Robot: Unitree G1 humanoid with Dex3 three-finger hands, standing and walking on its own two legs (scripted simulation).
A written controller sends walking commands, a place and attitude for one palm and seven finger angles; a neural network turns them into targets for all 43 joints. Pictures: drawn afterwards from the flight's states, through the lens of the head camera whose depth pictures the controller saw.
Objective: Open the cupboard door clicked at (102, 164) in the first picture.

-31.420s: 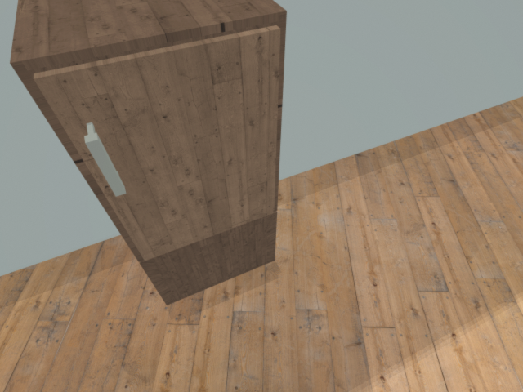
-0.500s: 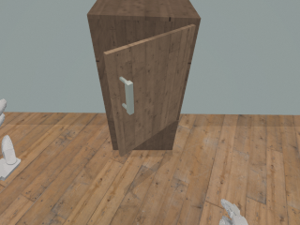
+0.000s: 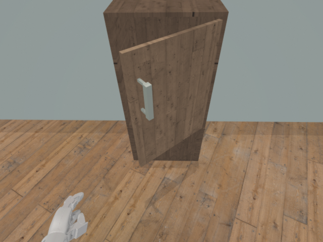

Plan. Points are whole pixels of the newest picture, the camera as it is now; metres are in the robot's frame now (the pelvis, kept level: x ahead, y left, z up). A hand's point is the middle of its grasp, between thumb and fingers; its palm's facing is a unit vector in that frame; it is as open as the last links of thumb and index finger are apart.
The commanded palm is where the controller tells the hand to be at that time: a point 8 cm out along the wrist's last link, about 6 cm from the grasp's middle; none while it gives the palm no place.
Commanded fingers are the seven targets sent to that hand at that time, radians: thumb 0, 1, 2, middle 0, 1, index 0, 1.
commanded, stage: let the arm hang, fingers relaxed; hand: left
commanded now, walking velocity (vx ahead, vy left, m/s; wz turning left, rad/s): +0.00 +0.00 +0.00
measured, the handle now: (145, 99) +0.55 +0.07 +0.06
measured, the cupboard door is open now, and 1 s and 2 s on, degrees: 39 39 39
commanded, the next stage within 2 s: look to check the result in 0.92 s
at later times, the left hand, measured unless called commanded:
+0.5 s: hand out of the picture -0.03 +0.19 -0.15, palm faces +0.02 -0.97 -0.22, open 7.3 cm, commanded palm none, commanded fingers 0.00 0.90 0.90 -0.20 -0.30 -0.20 -0.30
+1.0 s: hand out of the picture -0.01 +0.17 -0.15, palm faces +0.01 -0.98 -0.18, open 7.3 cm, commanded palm none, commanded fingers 0.00 0.90 0.90 -0.20 -0.30 -0.20 -0.30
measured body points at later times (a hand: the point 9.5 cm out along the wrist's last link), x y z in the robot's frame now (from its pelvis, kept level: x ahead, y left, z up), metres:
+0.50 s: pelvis +0.01 +0.01 +0.02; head +0.02 +0.00 +0.47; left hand -0.03 +0.24 -0.13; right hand -0.01 -0.20 -0.14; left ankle +0.04 +0.11 -0.72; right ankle -0.03 -0.10 -0.72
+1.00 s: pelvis +0.00 +0.01 +0.02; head +0.01 +0.00 +0.47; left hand -0.01 +0.22 -0.14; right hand -0.04 -0.19 -0.14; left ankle +0.04 +0.11 -0.72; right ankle -0.03 -0.10 -0.72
